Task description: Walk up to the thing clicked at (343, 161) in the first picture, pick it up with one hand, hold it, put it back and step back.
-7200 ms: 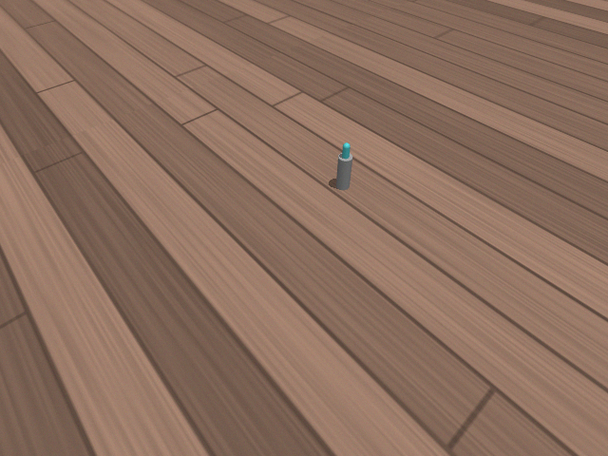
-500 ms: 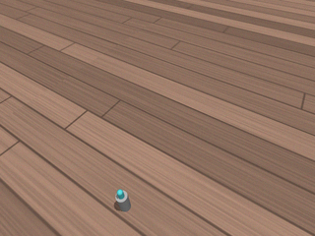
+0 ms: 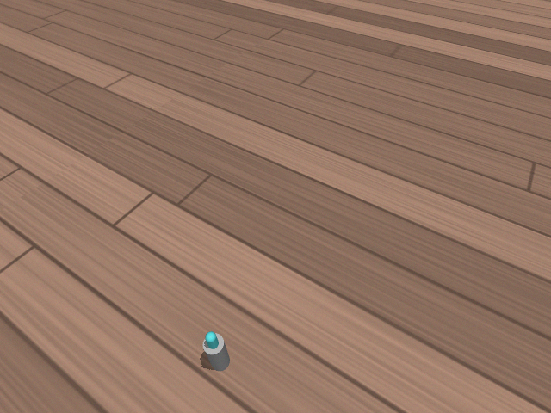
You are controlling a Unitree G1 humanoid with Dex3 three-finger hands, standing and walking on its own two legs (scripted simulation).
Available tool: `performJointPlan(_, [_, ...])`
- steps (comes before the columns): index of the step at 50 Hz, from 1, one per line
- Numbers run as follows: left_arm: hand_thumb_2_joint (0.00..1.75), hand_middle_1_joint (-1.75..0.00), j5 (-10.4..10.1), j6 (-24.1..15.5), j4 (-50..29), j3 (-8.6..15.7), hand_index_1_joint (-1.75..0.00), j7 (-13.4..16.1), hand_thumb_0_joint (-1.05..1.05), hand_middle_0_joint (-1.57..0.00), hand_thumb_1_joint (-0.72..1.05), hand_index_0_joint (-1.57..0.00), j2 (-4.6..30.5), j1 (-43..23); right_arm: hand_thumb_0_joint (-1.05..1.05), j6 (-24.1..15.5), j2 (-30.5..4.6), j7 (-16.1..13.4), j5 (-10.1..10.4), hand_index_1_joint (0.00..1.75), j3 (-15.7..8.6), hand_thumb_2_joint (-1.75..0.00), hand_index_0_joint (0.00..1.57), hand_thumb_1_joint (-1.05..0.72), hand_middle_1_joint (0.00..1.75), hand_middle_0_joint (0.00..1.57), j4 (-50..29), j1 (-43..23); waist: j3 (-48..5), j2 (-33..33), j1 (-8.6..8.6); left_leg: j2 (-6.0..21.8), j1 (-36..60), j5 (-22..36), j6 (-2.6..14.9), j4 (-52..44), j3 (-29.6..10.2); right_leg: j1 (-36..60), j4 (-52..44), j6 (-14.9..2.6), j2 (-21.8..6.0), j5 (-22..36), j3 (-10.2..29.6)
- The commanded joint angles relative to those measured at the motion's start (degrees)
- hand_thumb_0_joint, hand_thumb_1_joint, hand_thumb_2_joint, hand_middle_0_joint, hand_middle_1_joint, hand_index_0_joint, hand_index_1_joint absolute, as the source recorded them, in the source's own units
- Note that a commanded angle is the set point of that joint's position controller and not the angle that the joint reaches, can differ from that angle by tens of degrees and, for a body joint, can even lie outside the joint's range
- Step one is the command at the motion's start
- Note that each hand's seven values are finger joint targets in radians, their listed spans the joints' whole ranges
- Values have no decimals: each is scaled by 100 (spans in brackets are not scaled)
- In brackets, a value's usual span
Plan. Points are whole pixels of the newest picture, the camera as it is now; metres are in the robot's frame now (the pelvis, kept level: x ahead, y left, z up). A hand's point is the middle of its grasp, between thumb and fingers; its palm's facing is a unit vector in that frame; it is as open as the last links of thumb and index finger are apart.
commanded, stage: go down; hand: left
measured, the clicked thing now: (215, 349) +0.42 +0.21 -0.66
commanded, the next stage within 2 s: none
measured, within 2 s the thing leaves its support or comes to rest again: neither
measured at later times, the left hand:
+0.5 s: hand out of the picture +0.15 +0.27 -0.18, palm faces +0.05 -0.94 -0.34, open 16.0 cm
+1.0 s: hand out of the picture +0.13 +0.28 -0.20, palm faces +0.09 -0.94 -0.33, open 17.3 cm
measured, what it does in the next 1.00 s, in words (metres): lowers itself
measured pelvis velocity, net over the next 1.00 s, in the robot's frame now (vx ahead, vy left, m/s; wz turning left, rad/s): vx -0.01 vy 0.01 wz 0.00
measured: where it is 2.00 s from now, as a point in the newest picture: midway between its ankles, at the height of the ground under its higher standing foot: outside the picture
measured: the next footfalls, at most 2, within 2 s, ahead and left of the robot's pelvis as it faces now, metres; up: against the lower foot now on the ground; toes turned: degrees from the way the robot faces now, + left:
none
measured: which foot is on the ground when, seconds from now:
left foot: down 0.00-1.00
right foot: down 0.00-1.00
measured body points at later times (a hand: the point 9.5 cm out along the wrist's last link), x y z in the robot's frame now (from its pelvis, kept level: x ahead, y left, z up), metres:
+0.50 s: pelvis -0.01 +0.01 -0.04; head +0.06 +0.02 +0.40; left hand +0.14 +0.32 -0.16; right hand +0.09 -0.26 -0.15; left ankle -0.01 +0.13 -0.75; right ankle -0.01 -0.13 -0.75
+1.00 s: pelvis -0.01 +0.01 -0.09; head +0.06 +0.03 +0.36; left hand +0.13 +0.33 -0.17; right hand +0.16 -0.24 -0.16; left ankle -0.01 +0.13 -0.75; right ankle -0.01 -0.13 -0.75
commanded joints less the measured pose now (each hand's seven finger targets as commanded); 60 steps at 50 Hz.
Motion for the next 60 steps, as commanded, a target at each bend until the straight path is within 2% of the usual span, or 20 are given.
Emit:
performJointPlan(1, [74,-14,-348,-645,-2333,239,-14,174,0,-4,74,-4,257,-2252,0,-367,-192,-184,395,30,19,-92,20,-98,30,20,-1950,-73,170,118,-690,-133,-741,151,117,123,154,-1265,142,-155,185,405,96])
performJointPlan(2, [66,-6,-333,-570,-1926,334,-6,210,0,-1,66,-3,530,-2810,0,-352,-401,-237,405,30,-21,-92,20,-98,30,20,-1622,265,-96,61,-525,-155,-716,72,129,221,128,-988,209,-159,171,296,40])
performJointPlan(3, [58,-3,-196,-371,-1112,711,-2,239,0,-1,58,-2,1157,-1764,0,-296,-613,-304,431,30,-159,-93,20,-99,30,20,-1653,501,-6,-160,-327,-122,-887,50,128,278,121,-944,237,-179,190,143,-10])
performJointPlan(5, [42,-4,-2,-231,-722,961,-3,114,0,-1,42,-2,1451,-1832,0,-272,-573,-313,367,30,-275,-93,20,-100,30,20,-1867,657,-550,-353,-228,-160,-1192,319,159,789,75,-1078,655,-172,167,371,7])
performJointPlan(9, [15,-3,302,-43,-710,1424,-2,-52,0,-4,12,-5,1407,-500,0,-333,-509,-247,182,30,-519,-92,20,-96,30,20,-2326,981,-1674,311,174,-246,-1404,953,59,1341,69,-865,1329,-252,127,906,85])
performJointPlan(16, [6,-2,287,496,-1669,1427,-1,-176,0,-5,-24,-6,1149,-584,0,-447,-377,-191,236,30,-509,-90,20,-91,30,20,-3052,726,-1314,151,-9,-143,-1992,645,59,1758,-34,-1574,1704,-253,222,412,-8])
performJointPlan(18, [4,-3,266,606,-1762,1571,-3,-180,0,-6,-37,-6,1170,-299,0,-515,-392,-202,231,30,-524,-90,20,-90,30,20,-3222,758,-1435,157,-45,-112,-2112,488,66,1960,-36,-1816,1914,-243,230,263,-1])
performJointPlan(19, [4,-4,240,590,-2282,1428,-4,-198,0,-6,-39,-7,1066,-608,0,-557,-334,-210,221,30,-519,-89,20,-89,30,20,-3255,821,-1523,193,-99,-112,-2188,396,71,2071,-42,-1953,2006,-235,223,207,12])
performJointPlan(20, [4,-3,239,639,-2203,1617,-3,-185,0,-6,-42,-6,1182,-319,0,-596,-362,-222,212,30,-523,-89,20,-88,30,20,-3309,826,-1578,151,-104,-85,-2230,360,72,2155,-63,-2008,2114,-225,229,163,-2])
performJointPlan(23, [2,-4,191,706,-2966,1467,-4,-214,0,-8,-50,-7,1023,-377,0,-730,-350,-255,217,30,-543,-89,20,-88,30,20,-3475,852,-1710,312,-180,-39,-2362,252,55,2397,-109,-2342,2406,-224,235,50,-6])
performJointPlan(27, [1,-4,158,906,-3585,1637,-4,-183,0,-8,-54,-7,1196,9,0,-862,-370,-331,207,30,-541,-89,20,-88,30,20,-3557,886,-1813,411,-135,4,-2569,317,34,2667,-199,-2571,2735,-230,234,16,-29])
performJointPlan(31, [1,-3,104,1212,-4264,1532,-4,-225,0,-8,-55,-8,1057,256,0,-952,-327,-414,196,30,-500,-89,20,-87,30,20,-3714,805,-1857,473,-220,5,-2780,67,31,2858,-244,-2841,2907,-216,237,-194,-27])
performJointPlan(32, [1,-3,115,1313,-4227,1736,-3,-196,0,-8,-54,-7,1237,532,0,-956,-300,-445,192,30,-460,-89,20,-87,30,20,-3689,830,-1878,492,-139,13,-2813,92,28,2887,-261,-2847,2965,-226,235,-209,-44])
performJointPlan(33, [1,-4,84,1392,-4407,1525,-4,-241,0,-8,-55,-8,1023,571,0,-978,-306,-467,200,30,-467,-89,20,-87,30,20,-3768,768,-1846,485,-208,1,-2856,85,33,2958,-245,-2899,2992,-219,230,-211,-42])
performJointPlan(34, [2,-3,101,1477,-4423,1686,-4,-227,0,-8,-53,-7,1186,723,0,-993,-296,-499,188,30,-455,-89,20,-87,30,20,-3758,788,-1893,448,-193,14,-2904,180,37,3003,-275,-2896,3058,-219,232,-144,-61])
performJointPlan(36, [2,-4,59,1618,-4699,1553,-4,-271,0,-8,-54,-7,1032,715,0,-1018,-268,-539,180,30,-436,-89,20,-87,30,20,-3844,746,-1859,482,-253,16,-3000,125,35,3104,-282,-3044,3133,-213,231,-209,-64])
performJointPlan(42, [2,-4,10,1818,-4984,1861,-5,-296,0,-8,-53,-8,1226,1060,0,-1129,-201,-640,152,30,-396,-89,20,-88,30,20,-3983,725,-1868,473,-196,-3,-3395,-135,65,3398,-315,-3369,3375,-205,237,-429,-70])
performJointPlan(43, [3,-4,-23,1796,-5159,1734,-5,-344,0,-8,-53,-7,1098,959,0,-1146,-200,-641,150,30,-390,-89,20,-88,30,20,-4010,716,-1899,497,-248,6,-3430,-150,62,3429,-328,-3414,3429,-214,234,-452,-67])
performJointPlan(54, [4,-5,-191,1384,-5291,2154,-5,-611,0,-7,-50,-7,1318,1226,0,-1303,-205,-663,112,30,-419,-90,20,-91,30,20,-4071,729,-2273,623,-188,5,-3783,259,70,3981,-357,-3776,3995,-237,204,-171,-32])
performJointPlan(60, [4,-4,-314,550,-4475,2510,-4,-842,0,-6,-52,-7,1713,-202,0,-1508,-283,-636,81,30,-412,-91,20,-94,30,20,-3902,658,-1889,322,-344,-21,-4800,-1104,176,4541,-283,-4726,4354,-201,160,-1153,108])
